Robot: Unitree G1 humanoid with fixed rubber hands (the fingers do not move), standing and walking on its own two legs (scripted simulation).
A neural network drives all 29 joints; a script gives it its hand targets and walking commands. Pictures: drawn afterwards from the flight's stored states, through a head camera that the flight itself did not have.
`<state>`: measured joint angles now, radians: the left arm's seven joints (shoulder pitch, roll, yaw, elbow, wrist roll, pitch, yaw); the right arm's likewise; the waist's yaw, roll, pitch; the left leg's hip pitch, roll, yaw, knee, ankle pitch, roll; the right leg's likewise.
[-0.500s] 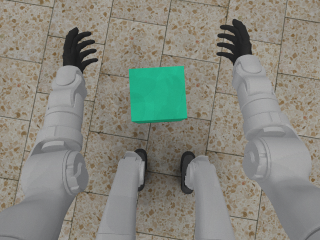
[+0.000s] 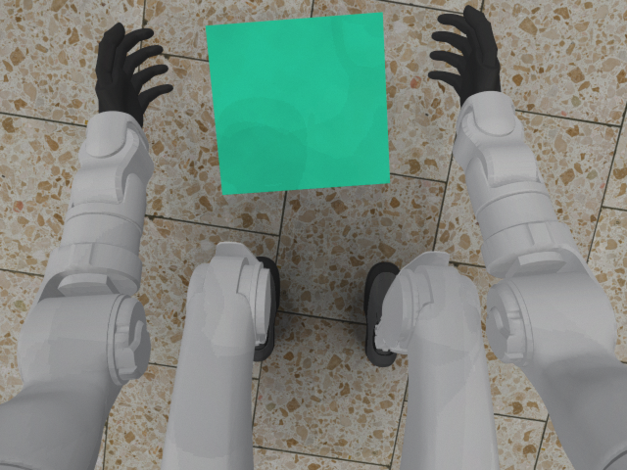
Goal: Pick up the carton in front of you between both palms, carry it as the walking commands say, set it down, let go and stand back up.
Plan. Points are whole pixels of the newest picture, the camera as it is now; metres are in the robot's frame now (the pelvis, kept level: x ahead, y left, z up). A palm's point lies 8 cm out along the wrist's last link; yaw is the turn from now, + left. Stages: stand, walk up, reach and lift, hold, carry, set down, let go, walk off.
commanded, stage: reach and lift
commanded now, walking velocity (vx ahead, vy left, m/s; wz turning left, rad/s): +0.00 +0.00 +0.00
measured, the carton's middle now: (303, 123) +0.48 +0.05 -0.32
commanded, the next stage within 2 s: none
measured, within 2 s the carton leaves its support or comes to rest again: leaves its support in 1.18 s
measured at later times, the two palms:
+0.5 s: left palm (171, 109) +0.48 +0.23 -0.26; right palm (438, 90) +0.52 -0.14 -0.26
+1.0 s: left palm (190, 107) +0.49 +0.20 -0.25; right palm (413, 92) +0.52 -0.10 -0.25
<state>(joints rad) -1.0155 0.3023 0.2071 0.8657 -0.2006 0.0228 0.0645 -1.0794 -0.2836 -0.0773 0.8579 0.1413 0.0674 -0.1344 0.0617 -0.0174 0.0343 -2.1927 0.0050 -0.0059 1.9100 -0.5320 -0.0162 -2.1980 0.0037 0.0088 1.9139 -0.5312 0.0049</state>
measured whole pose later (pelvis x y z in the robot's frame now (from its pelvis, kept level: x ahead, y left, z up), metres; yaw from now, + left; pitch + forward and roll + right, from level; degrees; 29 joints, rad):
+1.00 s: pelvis -0.02 +0.00 -0.07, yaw +0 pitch +38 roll +0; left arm -1.39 0.29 0.03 1.21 -0.30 -0.05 0.17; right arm -1.46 -0.26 0.01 1.25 0.24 -0.04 -0.18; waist 0.07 -0.02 0.30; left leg -2.30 0.00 -0.01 2.14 -0.51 -0.01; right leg -2.30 0.01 0.02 2.14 -0.51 0.02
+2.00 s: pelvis +0.01 -0.01 +0.10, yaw +3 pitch +38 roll +0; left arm -0.76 -0.02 0.40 0.61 0.15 0.35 0.03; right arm -0.78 0.07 -0.38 0.62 -0.15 0.33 -0.10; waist 0.04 -0.04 -0.23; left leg -1.76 -0.04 -0.04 1.59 -0.50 -0.03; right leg -1.75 0.09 0.06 1.61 -0.53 0.02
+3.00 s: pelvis +0.08 +0.00 +0.33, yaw +3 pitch -2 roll +0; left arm -0.28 -0.16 0.28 0.39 0.27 0.60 0.00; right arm -0.30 0.16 -0.30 0.41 -0.27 0.57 -0.01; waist 0.01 -0.01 -0.05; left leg -0.22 -0.03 -0.06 0.49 -0.23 0.00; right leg -0.21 0.03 0.08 0.50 -0.25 0.00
